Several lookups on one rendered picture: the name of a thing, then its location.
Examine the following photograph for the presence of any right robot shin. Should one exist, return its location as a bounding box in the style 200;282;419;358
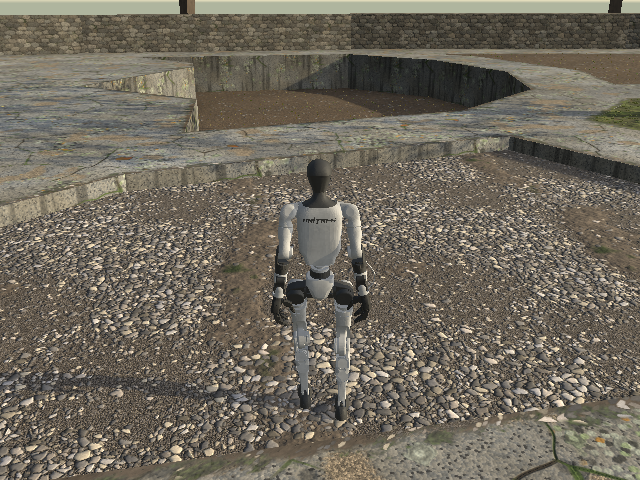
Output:
335;338;350;407

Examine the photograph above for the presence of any robot right forearm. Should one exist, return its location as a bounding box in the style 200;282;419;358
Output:
351;244;369;296

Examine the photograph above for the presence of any robot right hand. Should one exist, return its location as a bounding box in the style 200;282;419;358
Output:
347;293;371;323

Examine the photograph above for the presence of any robot left upper arm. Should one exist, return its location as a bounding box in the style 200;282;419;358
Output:
278;202;299;260

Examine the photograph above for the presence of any right robot foot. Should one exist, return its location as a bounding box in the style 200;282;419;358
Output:
334;395;349;421

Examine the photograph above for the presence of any robot right upper arm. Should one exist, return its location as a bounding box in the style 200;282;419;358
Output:
340;202;362;259

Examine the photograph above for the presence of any robot left hand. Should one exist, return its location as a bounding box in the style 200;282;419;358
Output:
271;296;295;326

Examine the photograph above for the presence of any robot left forearm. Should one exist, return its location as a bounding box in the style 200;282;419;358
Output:
272;245;289;298

